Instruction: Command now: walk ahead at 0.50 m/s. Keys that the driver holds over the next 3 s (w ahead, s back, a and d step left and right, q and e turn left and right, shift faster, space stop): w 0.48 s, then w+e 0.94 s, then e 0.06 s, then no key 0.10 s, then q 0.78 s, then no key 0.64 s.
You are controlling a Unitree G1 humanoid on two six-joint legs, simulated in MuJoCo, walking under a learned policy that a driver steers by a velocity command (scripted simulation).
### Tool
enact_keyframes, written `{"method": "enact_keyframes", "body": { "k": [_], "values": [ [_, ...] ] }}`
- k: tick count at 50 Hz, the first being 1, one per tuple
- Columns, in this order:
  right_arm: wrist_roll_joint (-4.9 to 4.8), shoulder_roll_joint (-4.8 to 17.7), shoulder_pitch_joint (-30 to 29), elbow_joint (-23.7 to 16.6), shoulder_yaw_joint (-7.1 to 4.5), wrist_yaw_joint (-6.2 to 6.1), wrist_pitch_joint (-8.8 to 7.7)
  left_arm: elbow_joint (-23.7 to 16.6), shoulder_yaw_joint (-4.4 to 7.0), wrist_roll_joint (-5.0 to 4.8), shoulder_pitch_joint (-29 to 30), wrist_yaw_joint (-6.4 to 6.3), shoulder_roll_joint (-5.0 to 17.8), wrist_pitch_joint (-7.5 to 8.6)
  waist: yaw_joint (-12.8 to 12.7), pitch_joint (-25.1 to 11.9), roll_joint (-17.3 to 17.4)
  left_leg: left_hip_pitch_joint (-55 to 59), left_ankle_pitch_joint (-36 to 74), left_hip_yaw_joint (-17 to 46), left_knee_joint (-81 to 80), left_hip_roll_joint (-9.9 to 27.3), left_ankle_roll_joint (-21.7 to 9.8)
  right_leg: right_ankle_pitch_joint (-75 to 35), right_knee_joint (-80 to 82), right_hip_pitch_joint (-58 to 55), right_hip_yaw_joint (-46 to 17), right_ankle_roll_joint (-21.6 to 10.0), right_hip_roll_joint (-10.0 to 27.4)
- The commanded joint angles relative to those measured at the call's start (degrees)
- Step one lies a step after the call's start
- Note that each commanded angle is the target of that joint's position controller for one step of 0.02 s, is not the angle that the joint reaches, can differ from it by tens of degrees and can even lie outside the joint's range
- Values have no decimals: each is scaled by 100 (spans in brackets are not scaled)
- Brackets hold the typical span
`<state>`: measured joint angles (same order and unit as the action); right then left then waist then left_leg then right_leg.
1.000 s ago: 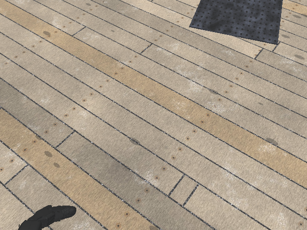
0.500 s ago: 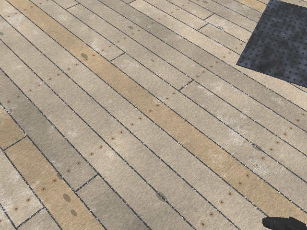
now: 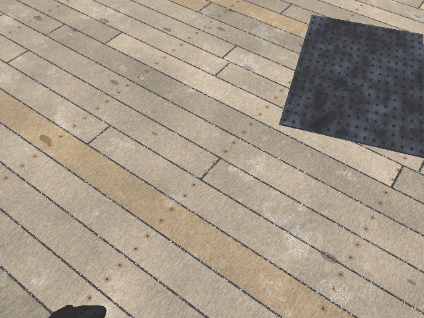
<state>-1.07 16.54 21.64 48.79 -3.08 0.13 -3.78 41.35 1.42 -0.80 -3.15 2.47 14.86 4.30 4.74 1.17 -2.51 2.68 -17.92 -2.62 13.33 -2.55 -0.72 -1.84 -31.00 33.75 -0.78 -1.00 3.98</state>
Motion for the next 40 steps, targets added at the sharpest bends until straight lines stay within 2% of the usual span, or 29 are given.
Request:
{"method": "enact_keyframes", "body": {
  "k": [1, 2, 3, 4, 5, 6, 7, 8, 9, 11, 12, 13, 16, 17, 20, 23, 24, 26, 28, 29, 30, 31, 32, 33, 34, 35, 36, 38, 40],
  "values": [
    [-25, 1054, -20, -154, -273, -67, 40, -435, 210, 16, 201, 45, 686, 118, -318, 121, 680, 193, 3087, 712, 251, 1738, -853, 564, 203, -208, 110, -250, -144],
    [-22, 1089, -128, -153, -275, -76, 76, -297, 289, 29, -339, 20, 796, 121, -641, -206, 726, 94, 3954, 579, 923, 1592, -746, 559, 343, -1040, 287, -388, -318],
    [24, 922, -121, -177, -205, -91, 101, -25, 435, 38, -1255, -38, 1083, 113, -1036, -840, 578, -355, 4101, 340, 2052, 1268, -570, 413, 261, -2393, 264, -571, -290],
    [195, 528, 221, -321, -48, -95, 61, 101, 561, 93, -2143, -90, 1608, 81, -1153, -1790, -376, -1868, 2206, 80, 4080, 777, -304, 240, -25, -4381, -1257, -1092, 964],
    [72, 44, 711, -301, 93, -42, -61, 201, 564, 34, -2287, -57, 1654, 55, -915, -2379, -1688, -3813, -1351, 433, 5752, -187, -11, 1813, 1040, -5689, -3959, -1895, 1857],
    [-74, 741, 236, -318, -62, 0, -182, 137, 426, -16, -2101, -54, 1177, 59, -1113, -1863, -907, -4458, -1404, 1044, 6269, 181, -112, 2663, 1419, -5330, -3910, -1637, 1726],
    [-183, 891, -367, -515, -104, 28, -243, 73, 358, 18, -1710, -79, 984, 60, -1052, -1111, -574, -4680, -934, 877, 6226, 459, -203, 2480, 1488, -4608, -3089, -1407, 1543],
    [-107, 802, -652, -579, -84, 8, -249, 43, 314, 69, -1362, -71, 893, 69, -874, -598, -21, -4531, -452, 725, 5907, 730, -194, 1825, 1649, -3767, -2485, -1314, 1339],
    [-1, 752, -697, -593, -110, -12, -222, 23, 288, 108, -1128, -69, 773, 102, -695, -413, -63, -4259, -125, 751, 5507, 925, -164, 1250, 1752, -3218, -2128, -1295, 1190],
    [44, 565, -465, -486, -99, -13, -108, 42, 259, 137, -985, -60, 645, 142, -470, -345, -86, -3749, 180, 744, 5201, 1051, -107, 750, 2066, -2699, -1604, -1252, 905],
    [27, 453, -379, -475, -75, -24, -54, 93, 289, 120, -992, -69, 777, 178, -381, -320, -227, -3670, 217, 700, 5044, 1070, -37, 523, 2172, -2501, -1461, -1351, 964],
    [51, 432, -484, -511, -61, -36, -13, 145, 304, 80, -1018, -78, 807, 209, -387, -181, -176, -3777, 327, 678, 4808, 1110, 47, 263, 2281, -2410, -1278, -1396, 953],
    [116, 408, -1027, -649, -70, -53, 15, 295, 320, 80, -1234, -157, 855, 179, -510, -36, 94, -4197, 1264, 605, 3976, 1085, 166, 74, 2440, -2623, -798, -1267, 753],
    [90, 285, -1166, -704, -17, -27, -11, 335, 347, 76, -1265, -174, 998, 160, -537, 29, -108, -4118, 1542, 594, 3514, 1103, 189, -39, 2456, -2532, -676, -1272, 802],
    [66, 217, -1837, -838, 23, 48, -94, 494, 350, 19, -1555, -217, 1012, 110, -808, 181, 1, -3804, 2304, 336, 2440, 872, 181, 73, 2467, -2577, -265, -1067, 565],
    [33, 233, -2322, -1000, 31, 143, -136, 701, 342, -29, -1947, -228, 993, 39, -1003, 285, 34, -3943, 2347, 288, 1908, 729, 103, -11, 2301, -3158, -266, -1031, 717],
    [3, 203, -2409, -1077, 43, 171, -148, 753, 373, -25, -1974, -232, 1109, 5, -988, 303, -124, -3928, 2258, 342, 1799, 727, 46, 34, 2211, -3293, -371, -1028, 900],
    [15, 349, -2500, -1163, 0, 221, -183, 835, 390, -59, -1995, -262, 1101, -58, -884, 334, -96, -3885, 1868, 449, 1598, 690, -81, -261, 1952, -3588, -561, -957, 1065],
    [32, 509, -2103, -1077, -70, 229, -220, 833, 432, -72, -1871, -290, 1219, -112, -606, 124, -205, -3222, 1442, 364, 1428, 525, -199, -925, 1499, -3689, -691, -867, 1086],
    [46, 679, -1496, -901, -170, 197, -237, 805, 426, -70, -1713, -299, 1224, -137, -240, -221, -170, -2327, 1462, 218, 1238, 378, -314, -1636, 842, -3543, -555, -747, 876],
    [91, 991, -562, -652, -311, 135, -241, 748, 342, -5, -1709, -303, 1006, -138, 154, -940, -38, -788, 1611, 373, 1438, 603, -514, -1443, -323, -2911, -350, -558, 537],
    [227, 1543, 223, -553, -448, 76, -219, 556, 162, 64, -2141, -278, 429, -72, 189, -1960, 1001, 1584, 1238, 2265, 1527, 2066, -1155, 496, -2492, -888, 39, -172, -188],
    [165, 1348, 404, -478, -403, 92, -168, 617, 96, -34, -2414, -263, 271, 24, 151, -2529, 1930, 2185, 183, 4173, 689, 2734, -1618, 3544, -3757, 323, -404, -38, -682],
    [125, 894, 98, -524, -265, 80, -162, 590, 278, -190, -2012, -256, 916, 65, 212, -1697, 1312, 1547, -374, 3654, 463, 2530, -1332, 3348, -4278, 824, -764, -83, -333],
    [108, 700, -281, -562, -206, 60, -164, 462, 315, -222, -1613, -265, 994, 73, 96, -1034, 1087, 792, -259, 2862, 327, 2357, -1116, 2841, -4239, 938, -599, -120, -61],
    [113, 486, -660, -552, -140, 75, -181, 451, 336, -150, -1367, -300, 938, 36, -60, -521, 718, 8, 177, 2215, 81, 2055, -935, 2420, -3939, 741, -524, -118, 126],
    [153, 420, -885, -545, -125, 76, -226, 447, 367, -108, -1481, -307, 837, -21, -278, -358, 977, -489, 569, 1816, -99, 1978, -906, 2050, -3700, 449, -588, -87, 298],
    [181, 307, -1132, -490, -127, 93, -299, 539, 364, -121, -1674, -294, 620, -175, -467, -169, 935, -1067, 1109, 1129, -422, 1762, -915, 1775, -3562, 4, -544, -23, 399],
    [193, 438, -1145, -401, -180, 69, -351, 425, 354, -99, -1554, -302, 472, -281, -544, -4, 747, -1192, 1631, 689, -557, 1814, -984, 1486, -3372, 206, -554, 34, 460]
  ]
}}
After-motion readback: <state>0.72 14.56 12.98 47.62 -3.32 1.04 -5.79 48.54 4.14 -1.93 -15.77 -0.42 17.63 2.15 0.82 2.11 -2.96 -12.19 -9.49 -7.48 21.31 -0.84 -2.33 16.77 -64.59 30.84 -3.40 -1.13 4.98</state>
